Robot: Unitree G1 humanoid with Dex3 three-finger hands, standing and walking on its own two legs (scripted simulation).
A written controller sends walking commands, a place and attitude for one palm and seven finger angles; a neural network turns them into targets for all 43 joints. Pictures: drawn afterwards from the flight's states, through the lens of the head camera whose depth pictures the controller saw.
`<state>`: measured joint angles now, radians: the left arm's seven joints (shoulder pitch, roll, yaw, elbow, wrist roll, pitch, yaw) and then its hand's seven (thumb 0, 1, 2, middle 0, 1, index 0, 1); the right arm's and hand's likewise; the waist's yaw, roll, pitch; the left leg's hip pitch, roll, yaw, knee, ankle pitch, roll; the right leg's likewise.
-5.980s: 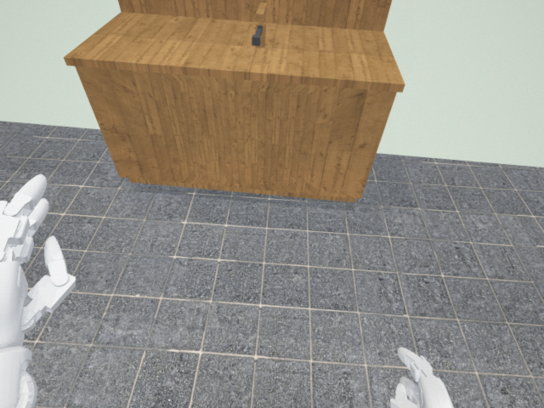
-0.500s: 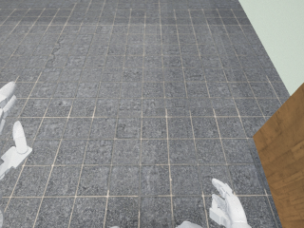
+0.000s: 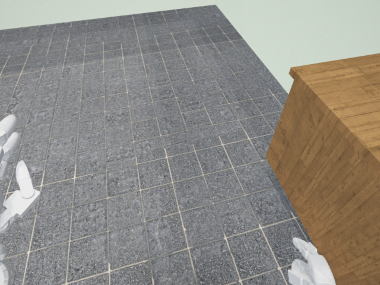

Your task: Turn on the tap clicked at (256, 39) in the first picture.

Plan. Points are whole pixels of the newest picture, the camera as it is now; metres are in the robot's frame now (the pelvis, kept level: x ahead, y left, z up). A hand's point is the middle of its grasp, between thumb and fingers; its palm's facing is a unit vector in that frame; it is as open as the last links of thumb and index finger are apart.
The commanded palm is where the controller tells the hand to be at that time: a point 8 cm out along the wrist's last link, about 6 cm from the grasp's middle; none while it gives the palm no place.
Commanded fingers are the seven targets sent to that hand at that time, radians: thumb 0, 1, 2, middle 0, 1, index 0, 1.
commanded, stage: turn to face it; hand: left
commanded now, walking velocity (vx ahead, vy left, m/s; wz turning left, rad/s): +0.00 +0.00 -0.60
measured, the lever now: out of the picture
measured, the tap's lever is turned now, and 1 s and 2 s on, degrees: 0 0 0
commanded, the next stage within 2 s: none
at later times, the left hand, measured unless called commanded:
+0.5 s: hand (136, 203) +0.21 +0.10 +0.16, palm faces +0.10 -0.87 -0.48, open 7.4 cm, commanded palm +0.15 +0.17 +0.18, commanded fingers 0.00 0.90 0.90 -0.20 -0.30 -0.20 -0.30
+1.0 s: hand (209, 238) +0.17 -0.01 +0.16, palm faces -0.12 -0.89 -0.45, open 7.4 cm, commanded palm +0.15 +0.05 +0.18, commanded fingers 0.00 0.90 0.90 -0.20 -0.30 -0.20 -0.30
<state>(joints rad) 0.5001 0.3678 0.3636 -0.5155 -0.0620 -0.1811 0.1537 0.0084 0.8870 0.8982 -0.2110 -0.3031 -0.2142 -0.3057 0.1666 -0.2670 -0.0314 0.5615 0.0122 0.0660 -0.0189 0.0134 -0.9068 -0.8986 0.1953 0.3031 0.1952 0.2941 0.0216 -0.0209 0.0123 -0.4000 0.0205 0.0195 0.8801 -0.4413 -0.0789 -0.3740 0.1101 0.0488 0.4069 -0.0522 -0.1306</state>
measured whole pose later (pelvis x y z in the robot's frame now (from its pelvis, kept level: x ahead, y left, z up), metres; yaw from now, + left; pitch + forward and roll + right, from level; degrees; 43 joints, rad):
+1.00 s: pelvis -0.15 -0.08 -0.02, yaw -36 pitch -1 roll +0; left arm 0.43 0.36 0.35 -0.52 -0.03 -0.17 0.15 0.01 0.89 0.90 -0.20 -0.30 -0.21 -0.30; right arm 0.21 -0.16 0.03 0.50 0.02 -0.03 0.01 0.01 -0.90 -0.90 0.20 0.30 0.20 0.29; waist 0.06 0.04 0.10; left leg -0.27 0.22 0.19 0.65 -0.32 -0.10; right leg -0.33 -0.03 -0.09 0.70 -0.38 0.05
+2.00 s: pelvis -0.29 -0.07 +0.00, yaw -71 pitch +1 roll +3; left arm 0.54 0.42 0.40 -0.56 -0.07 -0.19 0.15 0.01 0.89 0.90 -0.21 -0.30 -0.22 -0.31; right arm 0.18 -0.26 -0.02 0.55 0.02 0.09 -0.02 0.01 -0.91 -0.90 0.20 0.30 0.20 0.29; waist 0.00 -0.02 0.08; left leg -0.38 0.01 0.02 0.83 -0.46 -0.07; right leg -0.39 0.12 0.07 0.44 -0.06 -0.12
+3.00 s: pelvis -0.38 +0.00 -0.01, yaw -90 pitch -1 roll +0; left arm 0.43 0.33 0.31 -0.46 -0.01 -0.21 0.15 0.01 0.89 0.90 -0.21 -0.30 -0.21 -0.31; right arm 0.23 -0.20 0.00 0.65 0.01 -0.05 -0.05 0.01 -0.90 -0.90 0.20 0.30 0.20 0.29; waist -0.01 0.02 0.02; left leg -0.39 0.05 0.04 0.93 -0.44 -0.01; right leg -0.28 0.00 -0.11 0.59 -0.30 -0.06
